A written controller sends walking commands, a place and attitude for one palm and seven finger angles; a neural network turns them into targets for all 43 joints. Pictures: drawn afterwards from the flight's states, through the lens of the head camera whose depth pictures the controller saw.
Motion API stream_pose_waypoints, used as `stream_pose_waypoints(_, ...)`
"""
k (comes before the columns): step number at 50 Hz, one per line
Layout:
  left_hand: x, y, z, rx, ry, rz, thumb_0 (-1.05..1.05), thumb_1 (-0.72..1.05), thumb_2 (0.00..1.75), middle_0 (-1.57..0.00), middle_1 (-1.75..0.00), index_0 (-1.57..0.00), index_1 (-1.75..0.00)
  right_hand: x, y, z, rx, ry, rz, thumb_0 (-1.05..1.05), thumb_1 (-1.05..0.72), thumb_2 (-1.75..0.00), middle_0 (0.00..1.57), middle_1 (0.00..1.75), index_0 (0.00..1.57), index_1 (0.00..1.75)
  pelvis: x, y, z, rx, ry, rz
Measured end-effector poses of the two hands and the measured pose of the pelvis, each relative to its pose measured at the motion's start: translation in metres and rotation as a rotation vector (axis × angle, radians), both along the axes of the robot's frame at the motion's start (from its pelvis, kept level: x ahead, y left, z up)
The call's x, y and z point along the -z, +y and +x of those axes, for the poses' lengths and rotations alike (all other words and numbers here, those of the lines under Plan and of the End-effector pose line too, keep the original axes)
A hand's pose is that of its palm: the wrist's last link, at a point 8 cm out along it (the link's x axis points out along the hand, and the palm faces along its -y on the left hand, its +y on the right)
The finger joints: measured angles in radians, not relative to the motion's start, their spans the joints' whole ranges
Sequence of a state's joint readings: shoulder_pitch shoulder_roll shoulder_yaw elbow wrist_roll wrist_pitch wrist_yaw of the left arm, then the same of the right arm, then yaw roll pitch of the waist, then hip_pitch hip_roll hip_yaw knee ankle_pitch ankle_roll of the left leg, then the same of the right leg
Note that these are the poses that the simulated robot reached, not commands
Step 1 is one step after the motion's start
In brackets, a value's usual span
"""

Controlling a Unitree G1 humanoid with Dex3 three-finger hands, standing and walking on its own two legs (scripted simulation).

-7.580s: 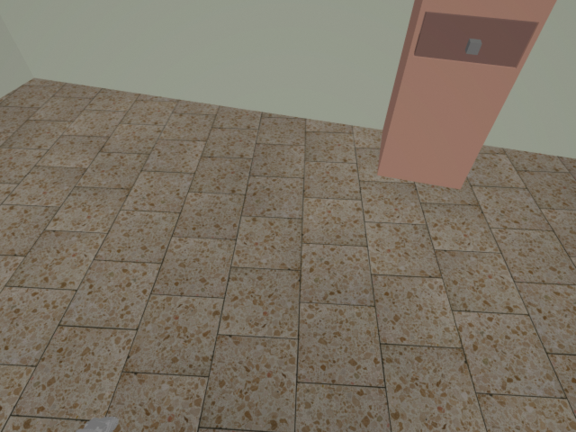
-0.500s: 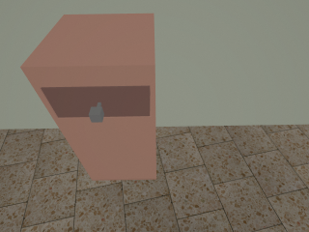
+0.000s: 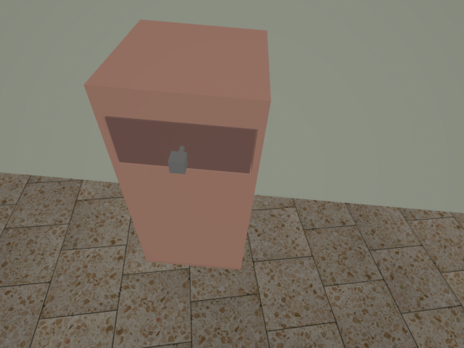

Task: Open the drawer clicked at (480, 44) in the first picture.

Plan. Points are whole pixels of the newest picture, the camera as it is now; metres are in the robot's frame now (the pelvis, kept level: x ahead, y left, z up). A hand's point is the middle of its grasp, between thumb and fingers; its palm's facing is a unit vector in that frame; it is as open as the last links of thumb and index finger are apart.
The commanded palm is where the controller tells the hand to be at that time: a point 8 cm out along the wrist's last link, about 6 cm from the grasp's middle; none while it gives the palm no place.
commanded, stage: come to a stop and stand still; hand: left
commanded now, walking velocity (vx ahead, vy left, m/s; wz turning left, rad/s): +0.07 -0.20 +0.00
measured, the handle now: (179, 157) +0.58 +0.18 -0.04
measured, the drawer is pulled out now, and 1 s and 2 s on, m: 0.00 0.00 0.00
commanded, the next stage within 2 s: look again from close up in 1.66 s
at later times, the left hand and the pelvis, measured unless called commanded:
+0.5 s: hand out of the picture +0.01 +0.09 -0.17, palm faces +0.01 -0.97 -0.24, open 7.2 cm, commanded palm none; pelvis +0.00 -0.08 +0.00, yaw -1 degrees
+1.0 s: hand out of the picture +0.00 +0.07 -0.18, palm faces +0.06 -0.98 -0.16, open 7.3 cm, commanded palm none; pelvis +0.02 -0.08 +0.00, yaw -1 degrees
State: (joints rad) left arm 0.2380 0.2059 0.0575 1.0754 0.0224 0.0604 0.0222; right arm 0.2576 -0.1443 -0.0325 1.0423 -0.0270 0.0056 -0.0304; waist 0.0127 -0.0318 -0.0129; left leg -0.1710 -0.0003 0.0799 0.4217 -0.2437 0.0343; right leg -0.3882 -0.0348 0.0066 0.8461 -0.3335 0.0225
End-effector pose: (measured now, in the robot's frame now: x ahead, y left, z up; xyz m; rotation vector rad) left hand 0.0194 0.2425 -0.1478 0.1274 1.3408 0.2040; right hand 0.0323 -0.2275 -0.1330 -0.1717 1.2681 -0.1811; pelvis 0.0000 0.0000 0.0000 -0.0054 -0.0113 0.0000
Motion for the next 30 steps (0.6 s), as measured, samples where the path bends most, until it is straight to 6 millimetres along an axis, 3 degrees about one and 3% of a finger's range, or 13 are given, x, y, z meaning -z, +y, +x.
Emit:
stream_pose_waypoints(8, -0.004, -0.014, -0.033, 0.035, 0.129, -0.004, 0.00, 0.92, 0.90, -0.20, -0.30, -0.19, -0.30, 0.003, -0.008, -0.029, 0.058, 0.047, 0.016, 0.01, -0.93, -0.90, 0.20, 0.30, 0.20, 0.30, -0.003, -0.012, -0.002, 0.032, 0.012, 0.018)
stream_pose_waypoints(17, -0.008, -0.073, -0.015, 0.075, 0.074, 0.013, 0.00, 0.92, 0.89, -0.20, -0.30, -0.19, -0.30, 0.028, -0.039, -0.082, 0.112, 0.204, 0.097, 0.00, -0.91, -0.90, 0.20, 0.30, 0.20, 0.30, 0.004, -0.053, -0.006, 0.030, 0.000, 0.024)
stream_pose_waypoints(23, -0.010, -0.095, -0.013, 0.064, 0.060, 0.028, 0.02, 0.95, 0.89, -0.20, -0.30, -0.20, -0.30, 0.030, -0.053, -0.086, 0.103, 0.228, 0.118, 0.00, -0.91, -0.90, 0.19, 0.30, 0.20, 0.30, 0.003, -0.076, 0.000, 0.022, -0.004, 0.019)
stream_pose_waypoints(30, -0.008, -0.115, -0.020, 0.033, 0.074, 0.016, 0.01, 0.95, 0.89, -0.20, -0.30, -0.20, -0.30, 0.030, -0.065, -0.074, 0.077, 0.231, 0.121, 0.00, -0.91, -0.90, 0.19, 0.30, 0.20, 0.30, 0.003, -0.093, 0.003, 0.014, -0.006, 0.014)
